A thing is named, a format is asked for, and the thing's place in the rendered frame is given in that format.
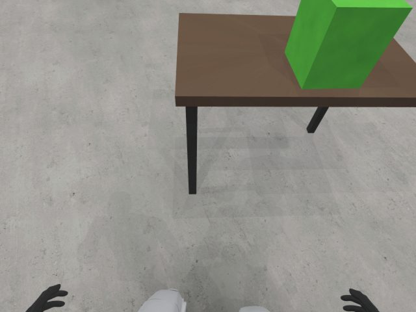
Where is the left robot thigh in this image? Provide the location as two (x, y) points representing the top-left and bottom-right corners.
(138, 290), (187, 312)

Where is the robot right hand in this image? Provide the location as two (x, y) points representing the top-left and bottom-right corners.
(341, 289), (379, 312)

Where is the robot left hand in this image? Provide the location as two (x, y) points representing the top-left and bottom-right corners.
(26, 284), (68, 312)

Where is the table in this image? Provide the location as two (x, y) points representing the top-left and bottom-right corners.
(175, 13), (416, 194)

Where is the carton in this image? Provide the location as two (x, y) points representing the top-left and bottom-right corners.
(285, 0), (413, 89)

